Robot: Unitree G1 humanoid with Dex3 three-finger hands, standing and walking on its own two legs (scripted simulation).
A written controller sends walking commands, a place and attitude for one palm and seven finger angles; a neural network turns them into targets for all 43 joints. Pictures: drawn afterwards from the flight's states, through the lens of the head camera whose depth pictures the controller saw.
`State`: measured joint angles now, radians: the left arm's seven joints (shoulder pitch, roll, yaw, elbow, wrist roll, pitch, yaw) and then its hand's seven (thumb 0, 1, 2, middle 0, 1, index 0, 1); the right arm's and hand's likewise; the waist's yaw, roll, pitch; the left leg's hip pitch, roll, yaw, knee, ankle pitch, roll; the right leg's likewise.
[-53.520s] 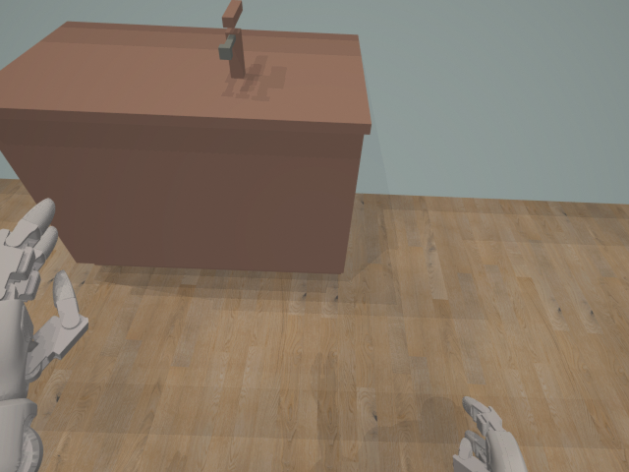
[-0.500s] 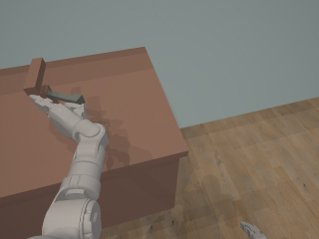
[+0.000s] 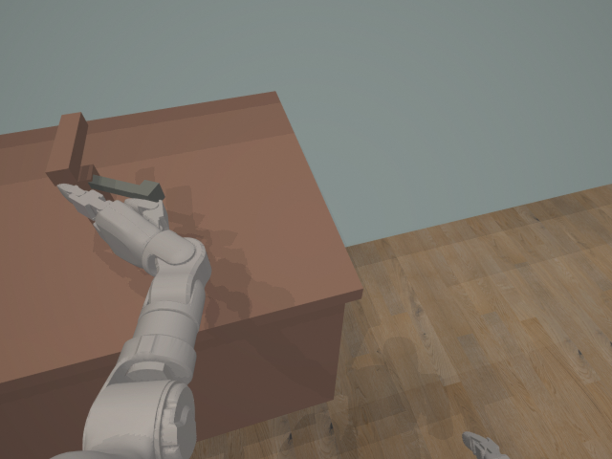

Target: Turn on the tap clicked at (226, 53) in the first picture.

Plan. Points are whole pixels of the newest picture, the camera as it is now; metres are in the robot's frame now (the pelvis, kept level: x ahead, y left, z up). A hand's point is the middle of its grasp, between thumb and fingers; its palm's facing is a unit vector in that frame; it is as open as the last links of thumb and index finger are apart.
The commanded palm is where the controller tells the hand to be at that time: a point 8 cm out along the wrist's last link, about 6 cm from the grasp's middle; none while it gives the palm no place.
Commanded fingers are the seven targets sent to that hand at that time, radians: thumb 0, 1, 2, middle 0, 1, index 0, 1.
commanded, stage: push the lever round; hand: left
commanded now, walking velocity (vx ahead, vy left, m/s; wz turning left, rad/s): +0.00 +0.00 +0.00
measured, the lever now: (149, 194) +0.44 +0.25 +0.11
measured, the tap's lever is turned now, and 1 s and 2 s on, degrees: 56 57 57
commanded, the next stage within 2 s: none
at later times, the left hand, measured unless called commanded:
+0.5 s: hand (160, 208) +0.41 +0.22 +0.11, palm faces +0.86 -0.50 -0.05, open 8.5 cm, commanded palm +0.42 +0.23 +0.11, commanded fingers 0.00 0.90 0.90 -0.15 -0.15 -0.15 -0.15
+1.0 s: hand (160, 208) +0.41 +0.22 +0.11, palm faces +0.86 -0.50 -0.05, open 8.6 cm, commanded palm +0.41 +0.23 +0.11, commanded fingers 0.00 0.90 0.90 -0.15 -0.15 -0.15 -0.15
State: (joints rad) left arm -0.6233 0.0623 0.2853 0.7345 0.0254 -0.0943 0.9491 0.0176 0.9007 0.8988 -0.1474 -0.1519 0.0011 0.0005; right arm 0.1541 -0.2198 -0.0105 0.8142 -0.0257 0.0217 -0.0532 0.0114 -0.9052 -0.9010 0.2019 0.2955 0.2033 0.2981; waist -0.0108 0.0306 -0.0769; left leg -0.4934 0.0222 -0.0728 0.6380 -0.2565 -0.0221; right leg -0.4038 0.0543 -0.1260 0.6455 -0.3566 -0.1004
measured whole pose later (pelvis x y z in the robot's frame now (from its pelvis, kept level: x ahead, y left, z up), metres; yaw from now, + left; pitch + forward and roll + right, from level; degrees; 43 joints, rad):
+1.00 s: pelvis +0.00 +0.00 +0.00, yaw +0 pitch +6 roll +1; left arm -0.61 0.05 0.28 0.70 0.03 -0.08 0.94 0.02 0.90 0.90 -0.15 -0.15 0.00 0.00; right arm 0.14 -0.22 -0.01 0.81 -0.03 0.04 -0.05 0.01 -0.91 -0.90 0.20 0.30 0.20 0.30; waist -0.01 0.03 -0.07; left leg -0.49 0.02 -0.08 0.64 -0.26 -0.02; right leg -0.40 0.05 -0.13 0.65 -0.37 -0.10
